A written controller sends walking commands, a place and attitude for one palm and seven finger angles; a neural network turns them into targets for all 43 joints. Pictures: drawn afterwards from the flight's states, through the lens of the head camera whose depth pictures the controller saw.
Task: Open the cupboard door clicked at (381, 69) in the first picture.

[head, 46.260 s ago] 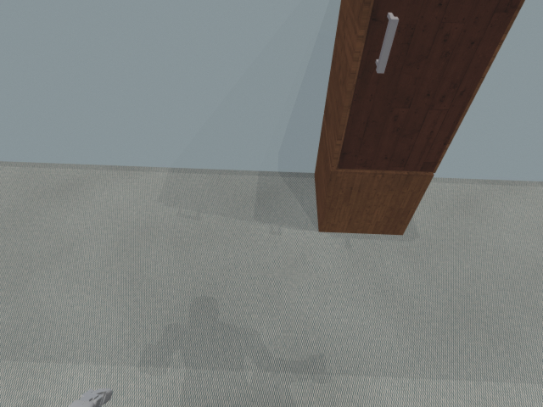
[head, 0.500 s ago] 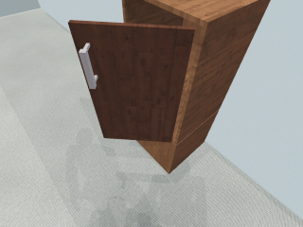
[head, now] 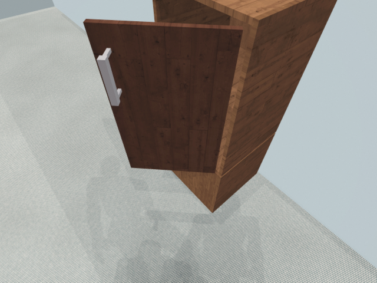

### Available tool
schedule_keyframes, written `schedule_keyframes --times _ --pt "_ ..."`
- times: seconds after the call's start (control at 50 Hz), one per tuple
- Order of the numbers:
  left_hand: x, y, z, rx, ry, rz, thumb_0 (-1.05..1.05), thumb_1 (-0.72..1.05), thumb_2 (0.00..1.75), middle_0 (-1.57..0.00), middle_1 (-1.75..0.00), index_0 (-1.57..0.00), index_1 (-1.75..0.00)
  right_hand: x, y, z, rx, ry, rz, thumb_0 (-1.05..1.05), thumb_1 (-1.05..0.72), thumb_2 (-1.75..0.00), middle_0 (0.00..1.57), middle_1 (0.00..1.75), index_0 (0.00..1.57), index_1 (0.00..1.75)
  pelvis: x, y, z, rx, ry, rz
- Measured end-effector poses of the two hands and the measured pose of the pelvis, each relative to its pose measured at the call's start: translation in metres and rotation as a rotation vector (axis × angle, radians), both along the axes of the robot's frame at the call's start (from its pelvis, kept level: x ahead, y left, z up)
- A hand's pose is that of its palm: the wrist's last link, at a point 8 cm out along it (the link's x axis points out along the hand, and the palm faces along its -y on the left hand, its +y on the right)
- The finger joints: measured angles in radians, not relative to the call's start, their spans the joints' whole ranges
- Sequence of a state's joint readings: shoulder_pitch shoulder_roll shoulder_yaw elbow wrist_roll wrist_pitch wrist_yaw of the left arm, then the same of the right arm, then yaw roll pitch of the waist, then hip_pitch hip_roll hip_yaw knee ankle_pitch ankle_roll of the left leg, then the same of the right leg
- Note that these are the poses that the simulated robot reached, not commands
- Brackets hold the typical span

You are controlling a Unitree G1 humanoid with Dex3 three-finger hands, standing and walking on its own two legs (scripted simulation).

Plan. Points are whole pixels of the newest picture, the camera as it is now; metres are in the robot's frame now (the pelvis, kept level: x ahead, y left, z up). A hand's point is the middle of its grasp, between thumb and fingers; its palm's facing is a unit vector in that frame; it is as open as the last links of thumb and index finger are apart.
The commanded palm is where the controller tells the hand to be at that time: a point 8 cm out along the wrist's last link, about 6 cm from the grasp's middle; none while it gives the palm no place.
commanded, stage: look again from close up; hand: left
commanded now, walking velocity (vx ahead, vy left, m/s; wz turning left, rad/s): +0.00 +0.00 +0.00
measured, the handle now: (111, 78) +0.56 +0.24 +0.12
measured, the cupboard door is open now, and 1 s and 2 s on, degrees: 45 45 45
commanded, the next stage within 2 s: shuffle to correct the standing spot in 0.38 s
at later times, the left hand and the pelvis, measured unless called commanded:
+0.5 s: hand out of the picture -0.02 +0.16 -0.17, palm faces +0.01 -0.98 -0.21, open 7.4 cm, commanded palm none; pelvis -0.03 -0.02 +0.00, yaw -1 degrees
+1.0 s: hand out of the picture +0.04 +0.19 -0.18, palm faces +0.08 -0.97 -0.21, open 7.4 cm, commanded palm none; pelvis +0.03 +0.01 -0.01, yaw +1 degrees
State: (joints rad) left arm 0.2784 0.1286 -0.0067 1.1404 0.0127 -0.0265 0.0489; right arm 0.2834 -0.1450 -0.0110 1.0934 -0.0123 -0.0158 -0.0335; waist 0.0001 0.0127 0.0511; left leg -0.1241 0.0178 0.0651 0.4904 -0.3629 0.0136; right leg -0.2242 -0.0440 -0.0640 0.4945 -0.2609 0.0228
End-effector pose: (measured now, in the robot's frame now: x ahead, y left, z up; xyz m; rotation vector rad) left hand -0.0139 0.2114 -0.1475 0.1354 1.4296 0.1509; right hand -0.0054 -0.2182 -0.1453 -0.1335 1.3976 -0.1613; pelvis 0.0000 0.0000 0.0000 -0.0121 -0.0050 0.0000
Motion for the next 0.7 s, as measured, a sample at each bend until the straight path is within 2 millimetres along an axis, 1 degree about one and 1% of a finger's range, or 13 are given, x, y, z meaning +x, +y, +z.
schedule_keyframes --times 0.08,0.18,0.3,0.42,0.58,0.7 --pt "-0.003 0.006 0.002 0.016 -0.016 -0.002 0.0 0.91 0.9 -0.2 -0.3 -0.2 -0.3 0.002 0.0 -0.004 0.004 -0.044 0.017 0.01 -0.91 -0.9 0.2 0.29 0.2 0.3 -0.006 0.002 -0.002 0.007 -0.013 0.003" --pt "-0.003 0.01 0.006 0.032 -0.046 -0.007 0.0 0.91 0.9 -0.2 -0.3 -0.2 -0.3 -0.001 -0.001 -0.008 0.017 -0.067 0.024 0.01 -0.92 -0.9 0.2 0.29 0.2 0.3 -0.012 0.001 -0.002 0.015 -0.032 -0.003" --pt "-0.003 0.006 0.01 0.035 -0.064 -0.022 0.0 0.91 0.9 -0.2 -0.3 -0.2 -0.3 -0.013 -0.003 -0.007 0.035 -0.059 0.024 0.01 -0.92 -0.9 0.2 0.29 0.2 0.3 -0.02 -0.005 0.0 0.023 -0.032 -0.01" --pt "-0.007 0.0 0.011 0.032 -0.053 -0.026 0.0 0.91 0.9 -0.2 -0.3 -0.2 -0.3 -0.028 -0.006 -0.006 0.046 -0.019 0.02 0.0 -0.91 -0.9 0.2 0.29 0.2 0.3 -0.024 -0.012 0.001 0.027 -0.027 -0.011" --pt "-0.015 -0.011 0.009 0.02 -0.028 -0.015 0.0 0.91 0.9 -0.2 -0.3 -0.2 -0.3 -0.042 -0.014 -0.006 0.048 0.043 0.018 0.0 -0.91 -0.9 0.2 0.29 0.2 0.3 -0.024 -0.02 0.001 0.026 -0.018 -0.008" --pt "-0.018 -0.012 0.002 0.001 -0.015 0.021 0.0 0.91 0.9 -0.2 -0.3 -0.2 -0.3 -0.043 -0.018 -0.007 0.03 0.087 0.023 0.0 -0.91 -0.9 0.2 0.29 0.2 0.3 -0.016 -0.017 -0.004 0.008 -0.002 0.004"
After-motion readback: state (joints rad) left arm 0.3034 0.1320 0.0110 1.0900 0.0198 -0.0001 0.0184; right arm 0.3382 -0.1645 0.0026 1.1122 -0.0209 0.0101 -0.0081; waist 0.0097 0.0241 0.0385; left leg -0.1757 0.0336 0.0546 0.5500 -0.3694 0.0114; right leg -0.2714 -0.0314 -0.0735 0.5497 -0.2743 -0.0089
